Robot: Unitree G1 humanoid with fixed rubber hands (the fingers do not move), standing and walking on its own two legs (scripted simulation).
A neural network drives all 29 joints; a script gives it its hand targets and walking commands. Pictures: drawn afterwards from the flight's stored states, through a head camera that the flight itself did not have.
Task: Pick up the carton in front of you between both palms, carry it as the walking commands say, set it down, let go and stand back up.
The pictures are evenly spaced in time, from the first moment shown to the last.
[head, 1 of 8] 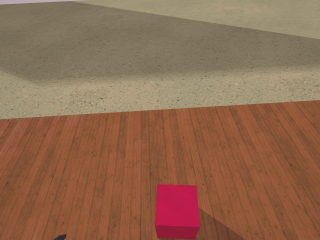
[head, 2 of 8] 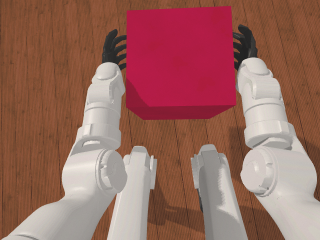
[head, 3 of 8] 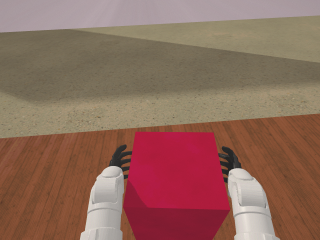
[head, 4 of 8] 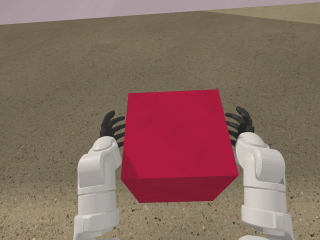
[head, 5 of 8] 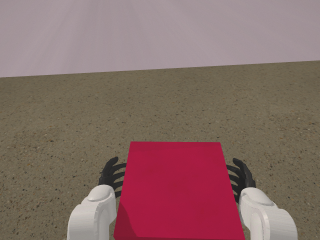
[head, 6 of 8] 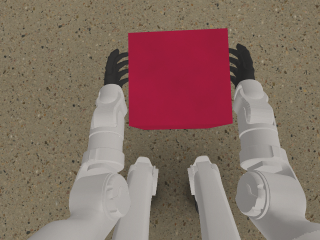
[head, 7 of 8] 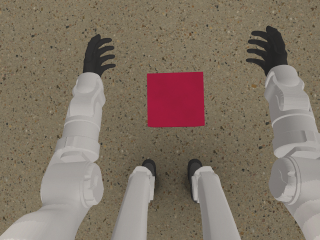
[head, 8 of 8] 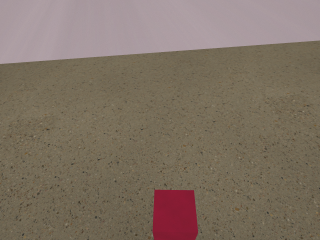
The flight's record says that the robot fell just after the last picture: no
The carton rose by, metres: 0.69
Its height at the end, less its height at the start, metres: -0.12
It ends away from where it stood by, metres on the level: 2.84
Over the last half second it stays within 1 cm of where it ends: yes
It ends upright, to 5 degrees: yes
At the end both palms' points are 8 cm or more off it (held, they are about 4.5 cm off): yes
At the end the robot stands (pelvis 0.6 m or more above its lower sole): yes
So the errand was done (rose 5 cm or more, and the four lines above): yes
